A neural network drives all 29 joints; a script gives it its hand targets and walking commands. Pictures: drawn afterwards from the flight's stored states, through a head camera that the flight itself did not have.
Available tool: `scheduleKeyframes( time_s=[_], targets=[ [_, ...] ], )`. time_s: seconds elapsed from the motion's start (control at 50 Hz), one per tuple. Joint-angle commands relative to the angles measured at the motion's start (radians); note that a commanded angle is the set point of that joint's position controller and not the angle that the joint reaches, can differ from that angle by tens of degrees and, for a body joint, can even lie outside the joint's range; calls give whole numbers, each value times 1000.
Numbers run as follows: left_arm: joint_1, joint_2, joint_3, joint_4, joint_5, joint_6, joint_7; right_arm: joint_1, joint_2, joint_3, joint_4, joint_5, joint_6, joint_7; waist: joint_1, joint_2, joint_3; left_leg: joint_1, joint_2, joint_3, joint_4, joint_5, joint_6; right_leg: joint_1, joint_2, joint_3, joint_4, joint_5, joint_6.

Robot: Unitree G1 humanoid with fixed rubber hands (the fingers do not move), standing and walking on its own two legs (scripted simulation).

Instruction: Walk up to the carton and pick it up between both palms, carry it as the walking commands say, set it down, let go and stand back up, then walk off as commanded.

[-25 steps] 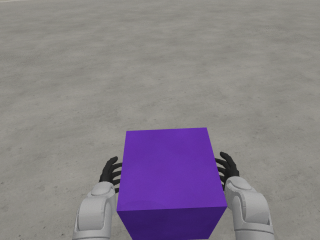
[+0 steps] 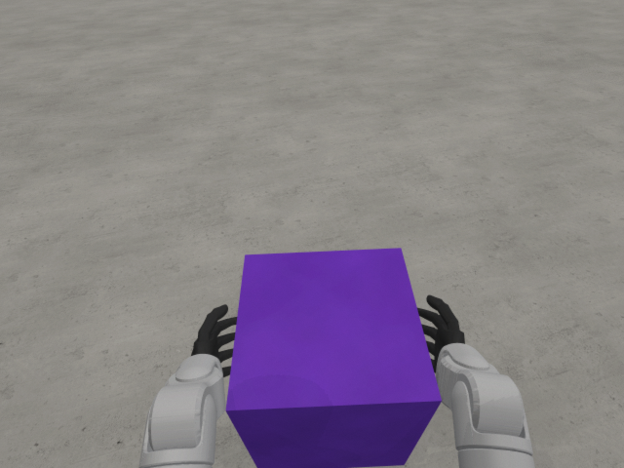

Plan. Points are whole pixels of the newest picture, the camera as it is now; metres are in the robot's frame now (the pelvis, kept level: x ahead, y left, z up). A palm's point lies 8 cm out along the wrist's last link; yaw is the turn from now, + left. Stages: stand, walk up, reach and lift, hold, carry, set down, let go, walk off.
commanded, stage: carry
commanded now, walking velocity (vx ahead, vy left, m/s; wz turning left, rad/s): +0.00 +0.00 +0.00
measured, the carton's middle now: (327, 364) +0.29 +0.00 -0.01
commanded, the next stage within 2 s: hold in 1.40 s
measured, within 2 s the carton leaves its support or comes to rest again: neither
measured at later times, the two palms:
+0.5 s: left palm (202, 360) +0.27 +0.16 +0.04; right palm (442, 352) +0.27 -0.14 +0.04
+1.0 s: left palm (197, 356) +0.27 +0.17 +0.04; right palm (432, 347) +0.28 -0.13 +0.04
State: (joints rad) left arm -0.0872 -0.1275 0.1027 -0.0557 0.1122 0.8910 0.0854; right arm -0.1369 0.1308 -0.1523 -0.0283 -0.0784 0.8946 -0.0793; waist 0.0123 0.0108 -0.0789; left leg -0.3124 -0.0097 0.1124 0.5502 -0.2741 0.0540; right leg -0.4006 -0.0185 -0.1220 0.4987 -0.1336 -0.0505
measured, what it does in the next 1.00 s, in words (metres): stands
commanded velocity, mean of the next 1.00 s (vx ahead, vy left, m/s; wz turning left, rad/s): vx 0.00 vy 0.00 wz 0.00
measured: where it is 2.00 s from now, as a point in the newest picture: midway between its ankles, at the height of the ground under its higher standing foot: outside the picture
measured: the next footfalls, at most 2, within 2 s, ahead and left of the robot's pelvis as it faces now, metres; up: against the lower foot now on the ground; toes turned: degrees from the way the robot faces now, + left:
none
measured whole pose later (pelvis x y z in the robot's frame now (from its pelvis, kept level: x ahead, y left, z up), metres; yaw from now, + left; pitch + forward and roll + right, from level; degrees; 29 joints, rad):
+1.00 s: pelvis +0.01 +0.02 +0.00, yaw +0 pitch +1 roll +0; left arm -0.08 -0.13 0.10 -0.01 0.13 0.85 0.07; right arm -0.13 0.13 -0.15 0.01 -0.11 0.85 -0.07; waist 0.01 0.01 -0.09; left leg -0.28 -0.03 0.13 0.55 -0.30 0.08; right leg -0.39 -0.04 -0.10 0.54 -0.17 -0.02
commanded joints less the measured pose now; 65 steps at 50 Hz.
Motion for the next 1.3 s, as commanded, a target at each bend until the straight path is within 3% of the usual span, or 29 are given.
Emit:
scheduleKeyframes(
  time_s=[0.0,0.02,0.04,0.06,0.12,0.14,0.16,0.26,0.38,0.44,0.48,0.56,0.58,0.6,0.64,0.78,0.8,0.82,0.9,0.98,1.02,1.04,1.06,1.08,1.12,1.14,1.16,1.18,1.28],
  targets=[
    [-511,-811,-604,-445,-319,-18,-113,-486,834,695,-445,295,-1,103,-5,-75,-341,46,128,-142,-103,3,13,211,-156,158,-103,36,-1],
    [-446,-666,-475,-111,-177,-26,-128,-380,682,527,-94,140,-12,121,-8,-4,-359,56,139,-151,-126,19,13,221,-137,154,-69,35,-13],
    [-449,-723,-543,-320,-248,-19,-105,-422,717,608,-328,230,-2,107,-8,-9,-354,72,154,-165,-122,71,14,201,-134,146,-52,74,-13],
    [-341,-606,-431,-13,-126,-16,-118,-307,601,494,-16,96,-2,119,-8,-28,-356,80,149,-142,-91,125,10,212,-134,154,-56,140,-13],
    [-446,-616,-448,-25,-132,-74,-147,-381,618,492,-10,97,-59,147,-7,-46,-339,55,141,-148,-111,85,3,234,-134,165,-63,135,-22],
    [-561,-802,-647,-376,-312,-66,-130,-483,799,684,-360,273,-44,135,-6,-52,-297,40,142,-148,-131,31,0,192,-135,158,-93,48,-15],
    [-558,-772,-596,-401,-294,-56,-123,-465,778,628,-350,257,-32,129,-7,23,-275,35,148,-162,-146,30,6,164,-122,162,-75,21,-18],
    [-386,-555,-373,120,-63,-59,-135,-347,555,426,136,52,-48,144,-6,30,-266,45,157,-155,-141,53,12,163,-119,146,-58,40,-8],
    [-625,-794,-560,-329,-258,-115,-140,-597,800,639,-314,264,-93,151,0,-35,-226,-18,151,-166,-166,-61,19,151,-114,155,-79,-76,1],
    [-470,-733,-549,-238,-209,-75,-128,-450,731,608,-229,205,-60,140,-2,-15,-315,55,159,-158,-146,43,29,184,-120,136,-50,50,-2],
    [-388,-576,-396,93,-75,-106,-146,-359,583,454,111,64,-91,151,-6,-49,-340,75,166,-154,-104,205,10,217,-124,138,-40,109,-5],
    [-557,-806,-596,-363,-277,-94,-140,-547,805,671,-372,276,-82,145,-6,-54,-303,61,154,-167,-129,135,12,180,-123,144,-28,49,-1],
    [-438,-742,-516,-100,-180,-87,-155,-422,729,579,-119,171,-77,158,-3,-24,-333,95,158,-154,-135,144,10,171,-121,142,-18,28,4],
    [-515,-779,-581,-343,-262,-77,-135,-517,768,647,-366,262,-67,138,-3,-27,-293,85,172,-170,-139,204,2,153,-109,129,-25,34,10],
    [-419,-615,-437,-27,-121,-63,-134,-381,619,485,1,110,-49,142,-7,43,-308,90,154,-151,-130,150,14,170,-123,138,-17,45,11],
    [-547,-790,-579,-342,-264,-93,-144,-509,781,626,-316,251,-80,152,-3,-12,-316,130,174,-167,-136,264,0,149,-107,127,-2,16,16],
    [-502,-699,-493,-108,-174,-86,-152,-460,685,528,-105,148,-77,151,-4,-11,-306,109,162,-150,-124,214,9,155,-108,131,-8,32,11],
    [-487,-787,-590,-333,-254,-61,-137,-490,776,654,-352,248,-53,136,-4,-12,-284,84,163,-157,-138,181,8,163,-108,133,-10,19,7],
    [-395,-610,-420,-13,-114,-78,-144,-400,613,500,-17,114,-65,148,-9,-43,-322,93,139,-130,-110,121,0,191,-132,150,-44,85,1],
    [-490,-644,-473,-73,-140,-115,-162,-416,659,512,-12,115,-97,170,-8,19,-264,80,148,-143,-129,142,4,150,-119,154,-45,45,-7],
    [-544,-760,-575,-328,-238,-97,-140,-482,779,614,-256,237,-82,159,-4,67,-255,60,168,-164,-160,141,9,149,-106,121,-31,2,3],
    [-468,-681,-465,-36,-136,-101,-156,-434,674,518,-16,130,-90,168,-2,3,-245,54,166,-170,-163,124,12,140,-98,135,-25,-16,0],
    [-566,-795,-626,-386,-282,-92,-139,-531,790,678,-367,266,-78,146,-6,-37,-282,86,166,-157,-140,129,18,154,-100,129,-24,22,2],
    [-490,-782,-589,-358,-275,-59,-126,-478,771,654,-368,259,-47,130,-6,-40,-302,88,165,-164,-135,186,18,176,-102,127,-18,60,6],
    [-384,-546,-363,125,-52,-90,-144,-341,571,434,166,54,-73,155,-6,1,-308,110,162,-142,-109,302,1,183,-122,134,4,123,-1],
    [-496,-706,-549,-226,-197,-91,-133,-440,730,606,-185,200,-72,156,-5,18,-286,114,163,-142,-124,297,0,162,-114,126,-1,93,-3],
    [-422,-591,-422,31,-95,-111,-152,-345,600,467,84,81,-89,169,-5,-5,-301,111,165,-153,-120,262,3,165,-107,143,-14,69,-10],
    [-439,-705,-504,-114,-165,-117,-155,-434,698,581,-125,173,-105,172,-5,-28,-310,120,161,-147,-118,273,-2,184,-107,141,-11,96,-10],
    [-570,-722,-532,-224,-202,-117,-143,-481,736,560,-143,191,-102,159,-5,27,-233,24,169,-187,-179,103,8,157,-92,133,-3,-39,-7]
  ],
)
